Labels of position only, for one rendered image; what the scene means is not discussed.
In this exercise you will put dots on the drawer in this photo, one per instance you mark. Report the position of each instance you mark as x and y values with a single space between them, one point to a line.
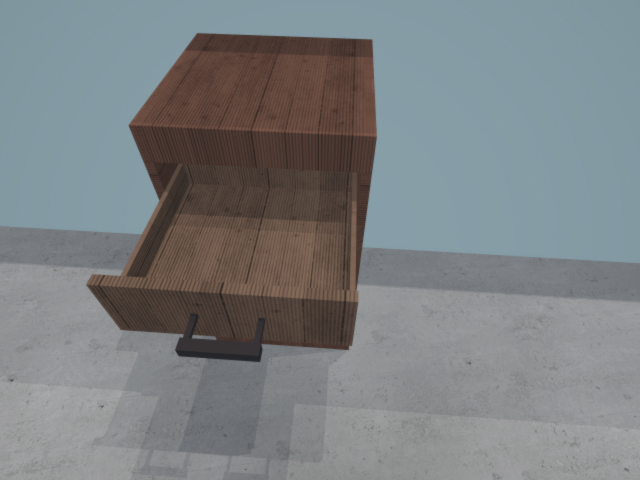
234 244

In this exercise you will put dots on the handle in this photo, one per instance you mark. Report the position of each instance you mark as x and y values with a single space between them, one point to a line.
220 349

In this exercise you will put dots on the cabinet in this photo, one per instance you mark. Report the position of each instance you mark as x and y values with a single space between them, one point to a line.
304 103

